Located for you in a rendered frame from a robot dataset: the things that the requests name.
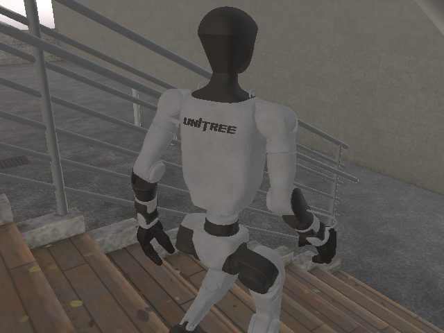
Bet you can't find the robot right hand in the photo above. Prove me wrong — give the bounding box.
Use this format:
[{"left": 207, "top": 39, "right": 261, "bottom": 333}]
[{"left": 298, "top": 226, "right": 336, "bottom": 264}]

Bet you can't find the robot left upper arm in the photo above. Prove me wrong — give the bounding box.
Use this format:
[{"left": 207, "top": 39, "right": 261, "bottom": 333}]
[{"left": 133, "top": 89, "right": 195, "bottom": 183}]

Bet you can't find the robot right forearm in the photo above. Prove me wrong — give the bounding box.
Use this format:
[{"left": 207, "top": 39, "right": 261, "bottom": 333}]
[{"left": 282, "top": 188, "right": 330, "bottom": 246}]

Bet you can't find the robot left hand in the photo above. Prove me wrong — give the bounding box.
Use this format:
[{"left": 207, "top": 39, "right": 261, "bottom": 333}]
[{"left": 136, "top": 220, "right": 175, "bottom": 266}]

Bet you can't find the robot left thigh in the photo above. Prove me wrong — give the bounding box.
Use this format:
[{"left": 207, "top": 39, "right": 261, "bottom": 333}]
[{"left": 175, "top": 213, "right": 250, "bottom": 255}]

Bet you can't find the robot left forearm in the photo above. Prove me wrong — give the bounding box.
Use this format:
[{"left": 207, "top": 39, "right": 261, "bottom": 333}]
[{"left": 131, "top": 172, "right": 159, "bottom": 229}]

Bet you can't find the humanoid robot head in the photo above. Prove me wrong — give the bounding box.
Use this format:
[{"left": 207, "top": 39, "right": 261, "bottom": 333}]
[{"left": 191, "top": 6, "right": 258, "bottom": 103}]

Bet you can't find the robot right upper arm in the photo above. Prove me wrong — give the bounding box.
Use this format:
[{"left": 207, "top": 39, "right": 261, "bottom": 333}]
[{"left": 255, "top": 100, "right": 298, "bottom": 215}]

